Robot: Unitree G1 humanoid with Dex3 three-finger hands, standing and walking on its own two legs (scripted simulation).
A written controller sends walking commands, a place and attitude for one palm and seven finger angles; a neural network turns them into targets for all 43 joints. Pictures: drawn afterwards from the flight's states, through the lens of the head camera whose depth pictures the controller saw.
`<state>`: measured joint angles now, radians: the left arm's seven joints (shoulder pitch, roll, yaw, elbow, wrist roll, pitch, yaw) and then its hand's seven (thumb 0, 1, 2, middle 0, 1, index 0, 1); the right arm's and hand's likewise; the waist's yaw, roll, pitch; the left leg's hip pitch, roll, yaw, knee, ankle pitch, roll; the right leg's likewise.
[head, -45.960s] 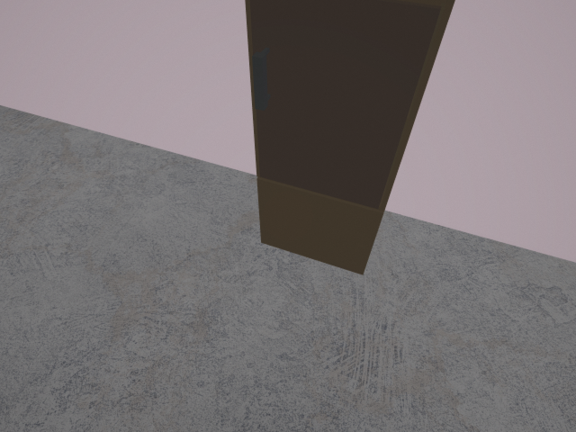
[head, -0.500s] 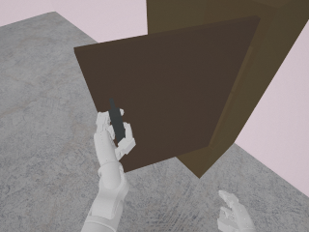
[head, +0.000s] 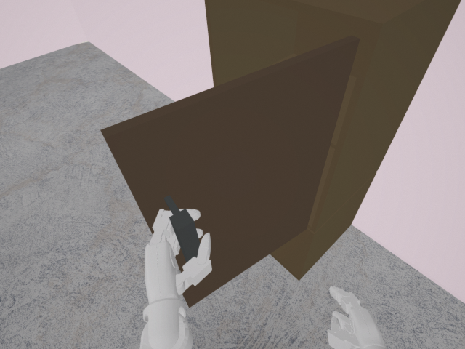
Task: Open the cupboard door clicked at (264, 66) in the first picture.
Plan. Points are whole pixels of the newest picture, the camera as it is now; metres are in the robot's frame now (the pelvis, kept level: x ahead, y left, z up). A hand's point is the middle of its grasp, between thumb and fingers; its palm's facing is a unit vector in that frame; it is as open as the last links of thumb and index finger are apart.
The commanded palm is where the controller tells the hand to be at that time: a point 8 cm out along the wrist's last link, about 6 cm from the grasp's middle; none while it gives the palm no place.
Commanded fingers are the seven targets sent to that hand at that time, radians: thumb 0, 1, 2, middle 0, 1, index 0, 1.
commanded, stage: open thumb and fingers to let go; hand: left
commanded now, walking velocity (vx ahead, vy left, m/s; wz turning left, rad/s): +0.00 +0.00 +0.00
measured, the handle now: (183, 233) +0.29 +0.09 +0.07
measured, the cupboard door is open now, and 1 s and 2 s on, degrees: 81 80 82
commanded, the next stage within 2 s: slide the hand sideways off the handle in 0.80 s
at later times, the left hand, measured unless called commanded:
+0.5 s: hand (198, 249) +0.26 +0.07 +0.07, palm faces +0.28 -0.96 -0.02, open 12.5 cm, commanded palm +0.22 +0.10 +0.07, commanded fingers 0.00 -0.50 0.30 -0.26 -0.95 -0.26 -0.95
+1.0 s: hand (195, 258) +0.25 +0.07 +0.07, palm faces +0.11 -0.99 -0.07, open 14.9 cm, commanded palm +0.22 +0.09 +0.07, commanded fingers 0.00 -0.50 0.30 -0.15 -0.30 -0.15 -0.30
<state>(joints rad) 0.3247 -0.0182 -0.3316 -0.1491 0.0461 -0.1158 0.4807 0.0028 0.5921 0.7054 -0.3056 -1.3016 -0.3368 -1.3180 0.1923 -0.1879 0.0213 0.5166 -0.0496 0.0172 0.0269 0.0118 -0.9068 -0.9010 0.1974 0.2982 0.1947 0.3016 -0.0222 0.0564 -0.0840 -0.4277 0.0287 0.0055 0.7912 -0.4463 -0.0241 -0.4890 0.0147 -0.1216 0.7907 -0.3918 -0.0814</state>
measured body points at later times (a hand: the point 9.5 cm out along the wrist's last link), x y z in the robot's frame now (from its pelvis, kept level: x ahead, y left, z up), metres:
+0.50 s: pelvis -0.02 +0.01 +0.00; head +0.00 -0.01 +0.45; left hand +0.24 +0.12 +0.08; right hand +0.16 -0.20 -0.10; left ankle -0.02 +0.14 -0.71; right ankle +0.01 -0.06 -0.71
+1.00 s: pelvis -0.03 +0.02 -0.01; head -0.01 +0.00 +0.44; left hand +0.24 +0.12 +0.08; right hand +0.16 -0.18 -0.10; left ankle -0.02 +0.14 -0.71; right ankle +0.01 -0.06 -0.71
